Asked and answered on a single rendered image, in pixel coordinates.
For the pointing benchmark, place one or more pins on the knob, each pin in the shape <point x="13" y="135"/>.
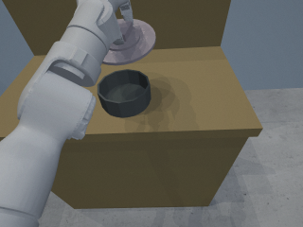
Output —
<point x="126" y="27"/>

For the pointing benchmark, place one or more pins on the lid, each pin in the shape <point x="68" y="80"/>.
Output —
<point x="139" y="44"/>

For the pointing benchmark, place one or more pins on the robot left upper arm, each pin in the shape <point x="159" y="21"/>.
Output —
<point x="58" y="109"/>

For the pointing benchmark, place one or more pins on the robot left hand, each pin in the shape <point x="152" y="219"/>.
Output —
<point x="127" y="13"/>

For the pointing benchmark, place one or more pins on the robot left forearm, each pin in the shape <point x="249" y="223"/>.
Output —
<point x="80" y="52"/>

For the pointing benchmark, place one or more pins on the pot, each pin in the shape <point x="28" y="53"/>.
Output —
<point x="124" y="93"/>

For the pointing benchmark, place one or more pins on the table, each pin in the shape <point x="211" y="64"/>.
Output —
<point x="177" y="152"/>

